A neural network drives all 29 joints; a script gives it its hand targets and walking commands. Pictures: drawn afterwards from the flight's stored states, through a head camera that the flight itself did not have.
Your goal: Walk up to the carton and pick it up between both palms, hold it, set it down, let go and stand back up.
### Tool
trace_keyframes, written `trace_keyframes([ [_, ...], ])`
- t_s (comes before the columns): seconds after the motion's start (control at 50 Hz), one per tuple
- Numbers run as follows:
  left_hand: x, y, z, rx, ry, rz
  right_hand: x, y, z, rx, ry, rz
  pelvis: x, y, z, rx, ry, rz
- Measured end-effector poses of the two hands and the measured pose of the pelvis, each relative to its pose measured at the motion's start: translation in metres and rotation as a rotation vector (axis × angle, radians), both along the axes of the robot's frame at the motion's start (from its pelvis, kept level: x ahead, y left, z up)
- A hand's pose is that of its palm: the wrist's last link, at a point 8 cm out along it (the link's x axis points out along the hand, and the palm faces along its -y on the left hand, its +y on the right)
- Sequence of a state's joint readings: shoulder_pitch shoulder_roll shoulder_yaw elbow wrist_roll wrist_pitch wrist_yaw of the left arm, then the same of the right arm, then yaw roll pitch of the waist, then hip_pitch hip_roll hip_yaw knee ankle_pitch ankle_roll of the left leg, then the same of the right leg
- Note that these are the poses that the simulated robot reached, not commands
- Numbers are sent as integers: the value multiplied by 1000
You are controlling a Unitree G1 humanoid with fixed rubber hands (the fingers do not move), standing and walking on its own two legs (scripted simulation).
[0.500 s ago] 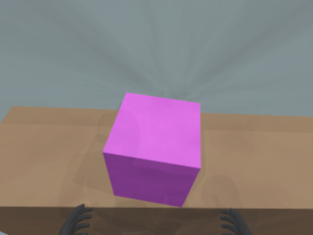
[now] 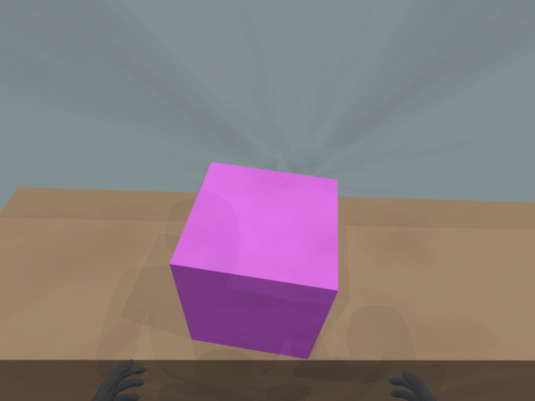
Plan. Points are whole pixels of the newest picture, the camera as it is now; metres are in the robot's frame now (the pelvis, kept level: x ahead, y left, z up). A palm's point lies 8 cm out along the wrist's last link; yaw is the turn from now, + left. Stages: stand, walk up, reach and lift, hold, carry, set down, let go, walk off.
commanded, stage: stand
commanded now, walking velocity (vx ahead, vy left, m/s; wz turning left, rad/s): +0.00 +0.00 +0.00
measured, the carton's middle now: (260, 263) +0.36 +0.02 -0.01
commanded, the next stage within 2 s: none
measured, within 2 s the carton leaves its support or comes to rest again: neither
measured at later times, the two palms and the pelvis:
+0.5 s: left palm out of the picture +0.06 +0.30 -0.11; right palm out of the picture +0.07 -0.28 -0.11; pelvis -0.02 +0.01 +0.00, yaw +0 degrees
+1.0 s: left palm out of the picture +0.02 +0.31 -0.12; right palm out of the picture +0.03 -0.28 -0.11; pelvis -0.04 +0.01 +0.00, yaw +0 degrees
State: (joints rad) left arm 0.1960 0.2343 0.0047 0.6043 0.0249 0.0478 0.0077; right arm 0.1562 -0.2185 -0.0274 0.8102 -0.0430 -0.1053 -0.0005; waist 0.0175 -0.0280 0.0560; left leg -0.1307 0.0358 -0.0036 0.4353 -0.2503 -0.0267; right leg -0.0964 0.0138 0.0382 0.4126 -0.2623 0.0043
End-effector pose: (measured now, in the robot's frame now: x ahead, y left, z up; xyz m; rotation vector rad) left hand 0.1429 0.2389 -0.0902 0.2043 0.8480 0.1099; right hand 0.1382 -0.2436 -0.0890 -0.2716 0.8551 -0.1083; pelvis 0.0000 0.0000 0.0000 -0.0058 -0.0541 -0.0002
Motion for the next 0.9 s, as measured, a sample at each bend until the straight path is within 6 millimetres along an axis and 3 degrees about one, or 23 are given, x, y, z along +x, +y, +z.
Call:
trace_keyframes([
  [0.14,-37,46,-9,103,103,34,-32,-40,-7,-86,147,-60,-1,2,-2,-1,15,0],
  [0.24,-59,62,-12,139,170,43,-49,-48,-11,-98,202,-82,-3,5,-3,1,8,-1],
  [0.54,-89,64,-20,124,250,34,-79,-30,-22,-57,264,-80,-23,13,1,6,-14,-7],
  [0.72,-112,67,-25,123,314,39,-102,-34,-23,-63,321,-100,-32,15,2,8,-12,-5],
  [0.9,-123,70,-26,130,345,43,-109,-38,-24,-67,344,-108,-37,14,3,7,-14,-2],
])
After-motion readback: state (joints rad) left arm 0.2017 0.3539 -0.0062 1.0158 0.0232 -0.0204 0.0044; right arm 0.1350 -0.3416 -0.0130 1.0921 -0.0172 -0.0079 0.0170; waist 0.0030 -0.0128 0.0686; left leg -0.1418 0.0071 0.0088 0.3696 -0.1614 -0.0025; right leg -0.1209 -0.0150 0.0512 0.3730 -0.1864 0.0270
